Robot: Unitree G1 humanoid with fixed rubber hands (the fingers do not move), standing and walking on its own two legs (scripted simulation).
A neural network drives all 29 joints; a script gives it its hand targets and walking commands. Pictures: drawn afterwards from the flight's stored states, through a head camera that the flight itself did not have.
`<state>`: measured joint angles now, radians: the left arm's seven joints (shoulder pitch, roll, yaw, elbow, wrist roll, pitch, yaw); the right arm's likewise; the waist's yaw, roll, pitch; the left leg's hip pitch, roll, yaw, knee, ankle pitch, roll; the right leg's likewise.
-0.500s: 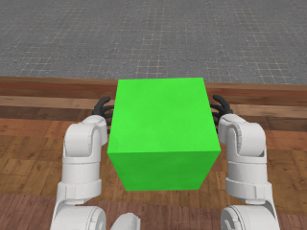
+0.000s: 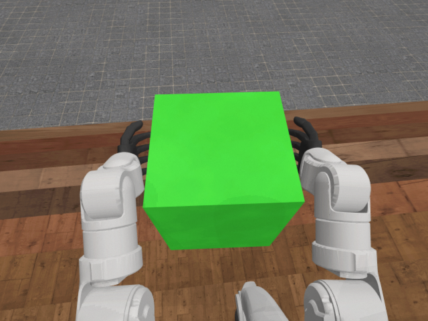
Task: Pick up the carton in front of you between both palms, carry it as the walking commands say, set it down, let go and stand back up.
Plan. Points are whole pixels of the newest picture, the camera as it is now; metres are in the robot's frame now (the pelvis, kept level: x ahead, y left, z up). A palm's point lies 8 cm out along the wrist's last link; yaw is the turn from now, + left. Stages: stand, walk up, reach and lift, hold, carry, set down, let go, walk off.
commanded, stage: carry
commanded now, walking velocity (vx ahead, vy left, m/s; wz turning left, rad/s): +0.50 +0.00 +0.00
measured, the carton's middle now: (219, 179) +0.37 -0.03 +0.03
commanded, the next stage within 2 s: none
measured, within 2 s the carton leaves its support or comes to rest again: neither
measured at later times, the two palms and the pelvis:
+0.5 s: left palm (156, 115) +0.69 +0.11 -0.11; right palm (252, 107) +0.71 -0.19 -0.12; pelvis +0.34 -0.06 -0.19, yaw -1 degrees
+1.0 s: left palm (175, 78) +1.08 +0.07 -0.28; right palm (242, 70) +1.10 -0.23 -0.27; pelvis +0.74 -0.09 -0.40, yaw +0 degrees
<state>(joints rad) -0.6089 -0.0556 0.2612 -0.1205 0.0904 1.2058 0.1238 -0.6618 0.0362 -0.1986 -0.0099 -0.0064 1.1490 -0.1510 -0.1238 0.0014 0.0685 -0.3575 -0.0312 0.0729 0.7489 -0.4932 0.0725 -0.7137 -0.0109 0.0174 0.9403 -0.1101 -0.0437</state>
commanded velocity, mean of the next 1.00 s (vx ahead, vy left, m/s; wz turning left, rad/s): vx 0.50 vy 0.00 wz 0.00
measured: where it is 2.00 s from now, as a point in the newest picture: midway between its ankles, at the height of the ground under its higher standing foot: (205, 150)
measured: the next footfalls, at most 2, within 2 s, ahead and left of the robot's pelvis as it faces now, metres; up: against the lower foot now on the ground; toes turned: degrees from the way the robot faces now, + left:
right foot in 0.16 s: +0.25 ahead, -0.09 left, -0.13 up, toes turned -1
left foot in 0.56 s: +0.54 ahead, -0.01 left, -0.27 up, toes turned +0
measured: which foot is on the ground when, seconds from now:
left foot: down 0.00-0.16, up 0.18-0.54, down 0.56-0.94, up 0.96-1.00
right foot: up 0.00-0.14, down 0.16-0.56, up 0.58-0.92, down 0.94-1.00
